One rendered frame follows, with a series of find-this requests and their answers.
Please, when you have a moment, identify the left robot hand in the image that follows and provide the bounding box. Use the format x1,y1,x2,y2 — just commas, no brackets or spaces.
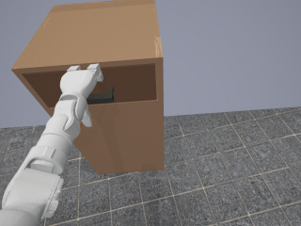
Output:
60,63,103,127

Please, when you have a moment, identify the handle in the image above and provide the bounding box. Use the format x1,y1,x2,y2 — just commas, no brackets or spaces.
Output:
87,86,114,105

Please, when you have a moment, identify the robot left forearm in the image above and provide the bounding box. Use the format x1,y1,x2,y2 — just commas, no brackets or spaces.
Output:
2,91,87,209

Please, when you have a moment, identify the drawer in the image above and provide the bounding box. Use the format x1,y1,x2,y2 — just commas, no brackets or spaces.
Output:
24,63,157,107

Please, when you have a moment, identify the robot left upper arm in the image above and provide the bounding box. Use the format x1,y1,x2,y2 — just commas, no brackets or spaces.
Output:
0,168,64,226

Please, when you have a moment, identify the cabinet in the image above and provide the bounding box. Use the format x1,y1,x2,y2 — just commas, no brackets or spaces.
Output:
11,0,165,174

